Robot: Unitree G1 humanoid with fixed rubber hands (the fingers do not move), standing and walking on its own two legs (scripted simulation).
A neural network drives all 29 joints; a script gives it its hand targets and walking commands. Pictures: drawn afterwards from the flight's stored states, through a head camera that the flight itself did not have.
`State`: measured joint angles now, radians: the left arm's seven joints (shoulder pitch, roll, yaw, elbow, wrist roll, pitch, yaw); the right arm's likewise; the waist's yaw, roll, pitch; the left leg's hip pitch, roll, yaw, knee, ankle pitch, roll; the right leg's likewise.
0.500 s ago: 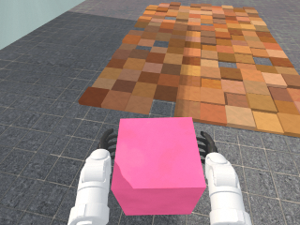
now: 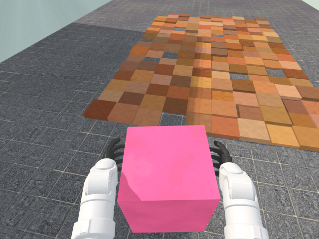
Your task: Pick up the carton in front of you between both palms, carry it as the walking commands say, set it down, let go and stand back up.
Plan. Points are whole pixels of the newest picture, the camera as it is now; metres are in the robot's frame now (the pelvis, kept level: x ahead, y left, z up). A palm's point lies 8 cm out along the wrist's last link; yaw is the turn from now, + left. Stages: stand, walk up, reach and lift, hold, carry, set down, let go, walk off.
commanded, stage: hold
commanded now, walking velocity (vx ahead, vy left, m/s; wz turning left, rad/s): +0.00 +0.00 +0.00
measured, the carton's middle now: (167, 181) +0.28 +0.00 -0.03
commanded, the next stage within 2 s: carry in 0.46 s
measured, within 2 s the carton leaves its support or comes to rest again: neither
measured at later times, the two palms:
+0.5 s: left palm (109, 162) +0.29 +0.15 +0.05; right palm (224, 165) +0.29 -0.15 +0.05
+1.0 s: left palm (121, 118) +0.43 +0.14 +0.08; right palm (221, 122) +0.42 -0.16 +0.08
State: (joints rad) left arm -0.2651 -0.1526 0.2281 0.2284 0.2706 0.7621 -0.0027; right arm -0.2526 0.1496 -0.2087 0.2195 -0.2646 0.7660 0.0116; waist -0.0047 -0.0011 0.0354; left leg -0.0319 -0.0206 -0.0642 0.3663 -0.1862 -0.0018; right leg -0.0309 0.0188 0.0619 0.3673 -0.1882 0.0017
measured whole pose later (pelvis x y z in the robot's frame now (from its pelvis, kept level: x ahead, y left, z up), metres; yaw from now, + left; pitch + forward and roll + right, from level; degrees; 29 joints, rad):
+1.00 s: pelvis +0.17 -0.01 -0.01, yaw +1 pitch +5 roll -1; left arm -0.09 -0.13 0.05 -0.37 0.09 1.17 0.10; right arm -0.04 0.13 -0.09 -0.43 -0.06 1.19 -0.12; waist -0.01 0.01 -0.17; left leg -0.39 0.07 0.07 0.97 -0.47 0.01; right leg -0.30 -0.01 -0.21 0.47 -0.26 -0.06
